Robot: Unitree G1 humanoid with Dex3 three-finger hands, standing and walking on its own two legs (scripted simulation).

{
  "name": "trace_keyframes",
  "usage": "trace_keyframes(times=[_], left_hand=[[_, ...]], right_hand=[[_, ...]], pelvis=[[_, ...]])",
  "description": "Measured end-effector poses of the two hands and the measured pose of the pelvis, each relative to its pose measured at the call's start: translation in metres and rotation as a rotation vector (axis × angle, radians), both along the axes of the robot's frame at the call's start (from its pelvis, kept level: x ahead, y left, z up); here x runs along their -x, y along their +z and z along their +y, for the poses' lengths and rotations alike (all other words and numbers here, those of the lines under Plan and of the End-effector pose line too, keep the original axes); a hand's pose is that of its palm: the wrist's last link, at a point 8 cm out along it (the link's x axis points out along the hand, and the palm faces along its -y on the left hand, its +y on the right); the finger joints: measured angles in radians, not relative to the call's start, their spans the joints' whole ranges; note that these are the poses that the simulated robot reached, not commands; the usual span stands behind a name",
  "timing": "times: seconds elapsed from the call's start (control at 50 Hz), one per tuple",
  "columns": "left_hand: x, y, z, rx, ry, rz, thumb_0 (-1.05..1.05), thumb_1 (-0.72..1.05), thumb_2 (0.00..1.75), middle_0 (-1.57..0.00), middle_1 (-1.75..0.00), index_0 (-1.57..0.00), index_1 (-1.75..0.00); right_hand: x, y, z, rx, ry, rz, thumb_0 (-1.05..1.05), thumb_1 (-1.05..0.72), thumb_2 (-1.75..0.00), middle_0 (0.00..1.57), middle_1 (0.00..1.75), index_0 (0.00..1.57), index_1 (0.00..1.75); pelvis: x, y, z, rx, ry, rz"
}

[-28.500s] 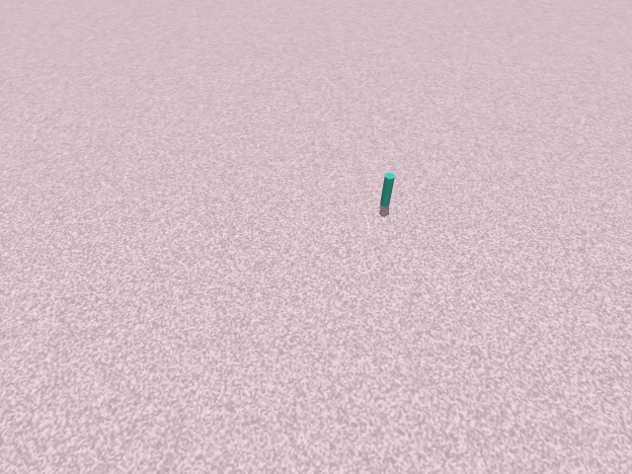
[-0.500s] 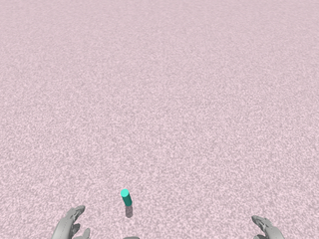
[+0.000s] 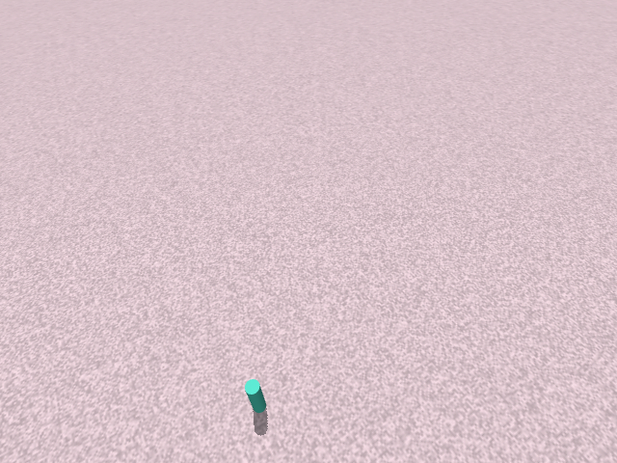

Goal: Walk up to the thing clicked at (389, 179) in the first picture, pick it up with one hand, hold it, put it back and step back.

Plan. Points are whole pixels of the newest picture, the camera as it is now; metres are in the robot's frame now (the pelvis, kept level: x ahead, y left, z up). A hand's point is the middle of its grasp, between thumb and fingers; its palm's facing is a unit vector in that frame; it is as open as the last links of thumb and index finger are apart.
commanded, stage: stand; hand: left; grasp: from the side
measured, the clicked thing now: (256, 396) +0.43 +0.21 -0.69
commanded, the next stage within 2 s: step back in 1.52 s
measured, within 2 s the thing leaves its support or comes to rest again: neither
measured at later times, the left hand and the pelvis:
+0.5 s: hand out of the picture +0.06 +0.25 -0.16, palm faces -0.02 -0.94 -0.34, open 7.3 cm; pelvis +0.00 +0.00 +0.00, yaw +0 degrees
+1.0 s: hand out of the picture +0.09 +0.25 -0.15, palm faces -0.02 -0.94 -0.34, open 7.3 cm; pelvis +0.02 +0.00 +0.01, yaw -1 degrees
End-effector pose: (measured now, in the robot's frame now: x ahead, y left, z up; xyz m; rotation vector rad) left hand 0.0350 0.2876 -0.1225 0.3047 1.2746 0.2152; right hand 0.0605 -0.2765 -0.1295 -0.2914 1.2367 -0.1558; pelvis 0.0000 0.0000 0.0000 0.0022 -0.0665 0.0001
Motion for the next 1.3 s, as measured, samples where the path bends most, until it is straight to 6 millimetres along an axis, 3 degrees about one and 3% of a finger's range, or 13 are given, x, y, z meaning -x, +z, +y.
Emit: trace_keyframes(times=[0.44, 1.06, 1.3], left_hand=[[-0.014, 0.003, 0.004, -0.001, -0.006, 0.007, 0.0, 0.91, 0.9, -0.2, -0.3, -0.21, -0.3], [-0.053, 0.007, 0.004, 0.004, -0.02, -0.016, 0.0, 0.91, 0.9, -0.2, -0.3, -0.21, -0.3], [-0.057, 0.007, 0.003, 0.008, -0.024, -0.026, 0.0, 0.91, 0.9, -0.2, -0.3, -0.21, -0.3]], right_hand=[[0.012, 0.007, -0.015, 0.031, -0.023, 0.047, 0.0, -0.91, -0.9, 0.2, 0.3, 0.2, 0.3], [-0.026, 0.011, -0.016, 0.036, -0.018, 0.011, 0.0, -0.91, -0.9, 0.2, 0.3, 0.2, 0.3], [-0.029, 0.013, -0.018, 0.038, -0.022, 0.003, 0.0, -0.91, -0.9, 0.2, 0.3, 0.2, 0.3]], pelvis=[[0.001, 0.004, -0.002, 0.003, -0.005, 0.008], [-0.021, 0.006, 0.0, 0.002, -0.012, 0.027], [-0.023, 0.007, -0.001, 0.002, -0.015, 0.027]])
